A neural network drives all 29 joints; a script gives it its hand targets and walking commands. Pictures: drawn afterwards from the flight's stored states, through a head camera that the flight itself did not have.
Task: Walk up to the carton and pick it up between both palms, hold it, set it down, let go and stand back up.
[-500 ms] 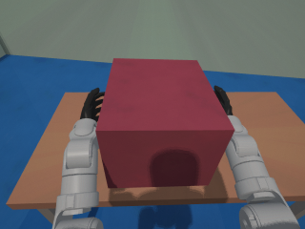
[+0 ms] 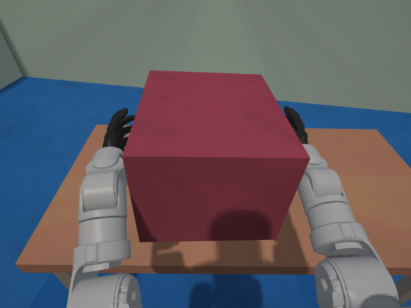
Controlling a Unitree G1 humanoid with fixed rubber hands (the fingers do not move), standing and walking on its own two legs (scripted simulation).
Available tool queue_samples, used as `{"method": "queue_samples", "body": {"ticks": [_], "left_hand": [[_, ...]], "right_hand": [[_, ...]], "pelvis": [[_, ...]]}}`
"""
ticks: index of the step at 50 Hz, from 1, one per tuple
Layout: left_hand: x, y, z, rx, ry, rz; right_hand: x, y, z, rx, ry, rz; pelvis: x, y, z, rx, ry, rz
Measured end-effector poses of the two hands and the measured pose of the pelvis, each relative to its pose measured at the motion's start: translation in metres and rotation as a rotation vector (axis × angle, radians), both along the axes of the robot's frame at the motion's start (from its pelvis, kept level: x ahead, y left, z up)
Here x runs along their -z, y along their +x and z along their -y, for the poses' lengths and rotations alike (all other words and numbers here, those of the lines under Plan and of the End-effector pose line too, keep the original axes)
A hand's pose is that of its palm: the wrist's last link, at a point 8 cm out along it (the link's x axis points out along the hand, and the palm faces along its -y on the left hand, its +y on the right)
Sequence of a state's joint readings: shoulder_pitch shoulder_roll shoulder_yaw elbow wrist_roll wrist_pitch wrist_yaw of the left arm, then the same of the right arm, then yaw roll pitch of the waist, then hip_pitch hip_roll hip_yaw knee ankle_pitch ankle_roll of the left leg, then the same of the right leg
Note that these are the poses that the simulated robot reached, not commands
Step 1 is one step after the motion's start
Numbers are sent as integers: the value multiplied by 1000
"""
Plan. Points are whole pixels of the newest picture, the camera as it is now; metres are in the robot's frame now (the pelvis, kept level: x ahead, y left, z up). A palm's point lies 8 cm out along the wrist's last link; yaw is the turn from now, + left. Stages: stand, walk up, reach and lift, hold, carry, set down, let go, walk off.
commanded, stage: hold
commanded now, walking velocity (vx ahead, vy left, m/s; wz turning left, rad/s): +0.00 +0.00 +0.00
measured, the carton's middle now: (207, 148) +0.39 +0.00 +0.15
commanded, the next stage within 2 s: none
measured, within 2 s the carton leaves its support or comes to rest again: neither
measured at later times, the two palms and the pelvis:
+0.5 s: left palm (115, 148) +0.36 +0.17 +0.18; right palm (297, 146) +0.36 -0.17 +0.18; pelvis +0.01 +0.01 +0.00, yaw +0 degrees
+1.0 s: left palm (111, 150) +0.36 +0.18 +0.18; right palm (292, 143) +0.37 -0.16 +0.18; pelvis +0.01 +0.00 +0.00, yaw +0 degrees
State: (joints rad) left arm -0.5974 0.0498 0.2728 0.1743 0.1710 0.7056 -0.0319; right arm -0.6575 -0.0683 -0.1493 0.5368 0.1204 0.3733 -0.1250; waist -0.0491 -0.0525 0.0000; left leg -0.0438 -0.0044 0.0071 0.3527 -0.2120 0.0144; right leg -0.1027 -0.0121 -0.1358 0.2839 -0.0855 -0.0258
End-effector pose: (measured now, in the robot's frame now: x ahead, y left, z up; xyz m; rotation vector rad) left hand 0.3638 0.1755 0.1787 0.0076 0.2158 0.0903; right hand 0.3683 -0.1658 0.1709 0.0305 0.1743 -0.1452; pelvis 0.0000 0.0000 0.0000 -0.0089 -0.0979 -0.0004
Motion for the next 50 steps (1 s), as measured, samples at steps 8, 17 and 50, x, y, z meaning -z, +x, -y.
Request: {"method": "queue_samples", "body": {"ticks": [8,17,50], "left_hand": [[-6,-3,-3,2,15,35],[2,2,-2,18,-2,-1],[-3,-2,-7,1,4,26]], "right_hand": [[-8,-2,-4,-2,0,36],[-1,-1,-2,9,-12,-1],[-7,1,-7,-4,-7,29]], "pelvis": [[0,1,-1,-8,-5,-1],[0,3,-3,-1,-4,7],[0,7,-4,-5,-8,13]]}}
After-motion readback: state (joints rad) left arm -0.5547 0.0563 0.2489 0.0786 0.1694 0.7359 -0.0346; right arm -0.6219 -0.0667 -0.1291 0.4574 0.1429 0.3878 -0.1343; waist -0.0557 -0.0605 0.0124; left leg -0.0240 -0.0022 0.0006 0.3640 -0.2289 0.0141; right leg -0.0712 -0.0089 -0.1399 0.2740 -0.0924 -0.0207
